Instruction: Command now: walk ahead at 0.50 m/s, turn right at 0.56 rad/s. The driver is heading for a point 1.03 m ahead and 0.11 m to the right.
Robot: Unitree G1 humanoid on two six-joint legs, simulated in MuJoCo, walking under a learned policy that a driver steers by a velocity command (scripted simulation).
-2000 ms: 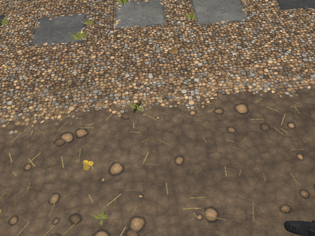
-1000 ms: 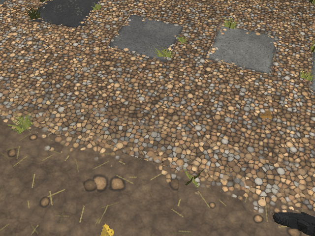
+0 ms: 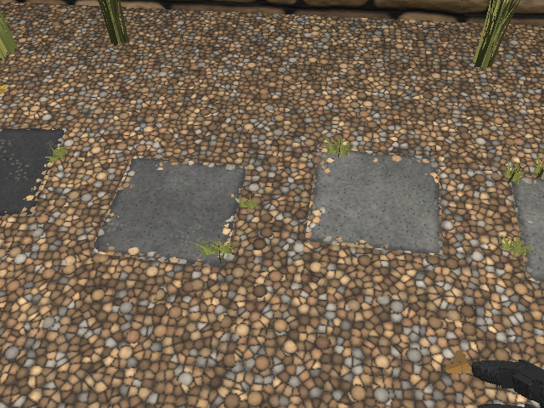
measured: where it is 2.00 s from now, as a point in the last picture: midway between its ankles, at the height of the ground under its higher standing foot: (382, 235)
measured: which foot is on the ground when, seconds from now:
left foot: up 0.00-0.02, down 0.04-0.54, up 0.56-1.00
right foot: down 0.00-0.04, up 0.06-0.52, down 0.54-1.00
